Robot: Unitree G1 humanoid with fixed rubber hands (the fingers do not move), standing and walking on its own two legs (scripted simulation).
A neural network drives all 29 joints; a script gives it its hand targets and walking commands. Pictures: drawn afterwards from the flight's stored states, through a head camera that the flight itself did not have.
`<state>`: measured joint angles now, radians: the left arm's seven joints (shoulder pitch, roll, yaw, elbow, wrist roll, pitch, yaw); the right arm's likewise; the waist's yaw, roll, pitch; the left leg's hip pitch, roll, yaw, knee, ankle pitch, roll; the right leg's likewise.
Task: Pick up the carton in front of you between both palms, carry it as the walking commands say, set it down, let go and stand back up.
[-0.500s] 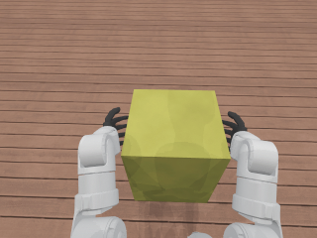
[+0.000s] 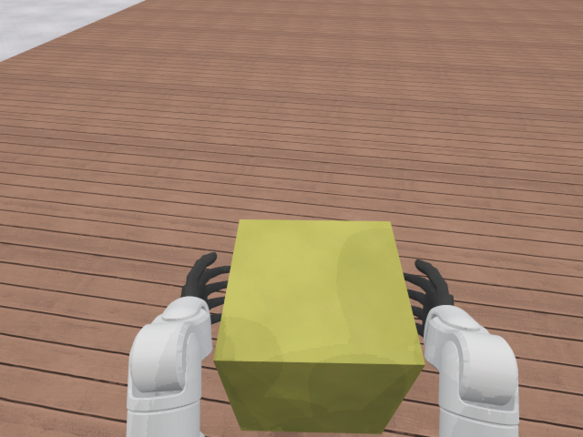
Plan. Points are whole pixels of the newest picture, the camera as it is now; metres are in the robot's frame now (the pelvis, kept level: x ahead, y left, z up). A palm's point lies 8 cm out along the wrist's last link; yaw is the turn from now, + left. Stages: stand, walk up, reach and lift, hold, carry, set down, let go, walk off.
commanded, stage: carry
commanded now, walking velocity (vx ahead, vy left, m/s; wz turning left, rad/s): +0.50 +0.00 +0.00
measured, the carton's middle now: (312, 330) +0.29 +0.01 +0.02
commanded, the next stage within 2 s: none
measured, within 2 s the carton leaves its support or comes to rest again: neither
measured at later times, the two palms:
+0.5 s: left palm (248, 162) +0.61 +0.15 +0.09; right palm (398, 170) +0.60 -0.15 +0.10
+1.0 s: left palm (259, 97) +0.98 +0.18 +0.08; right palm (366, 98) +0.96 -0.12 +0.09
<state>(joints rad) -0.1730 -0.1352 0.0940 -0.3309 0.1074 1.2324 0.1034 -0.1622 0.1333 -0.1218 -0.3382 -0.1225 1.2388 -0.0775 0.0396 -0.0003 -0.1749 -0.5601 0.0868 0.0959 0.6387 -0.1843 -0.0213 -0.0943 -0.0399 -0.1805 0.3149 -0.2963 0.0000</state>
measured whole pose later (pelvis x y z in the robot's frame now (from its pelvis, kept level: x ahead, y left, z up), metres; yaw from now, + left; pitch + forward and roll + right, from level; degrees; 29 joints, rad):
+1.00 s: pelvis +0.70 +0.04 -0.02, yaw -3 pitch +3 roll +1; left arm -0.18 -0.13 0.14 -0.34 0.10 1.21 0.09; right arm -0.21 0.14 -0.11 -0.30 -0.12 1.22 -0.09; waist -0.01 -0.05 -0.13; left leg -0.46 0.05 0.25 0.59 -0.18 0.08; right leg -0.17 -0.15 -0.08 0.88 -0.48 0.05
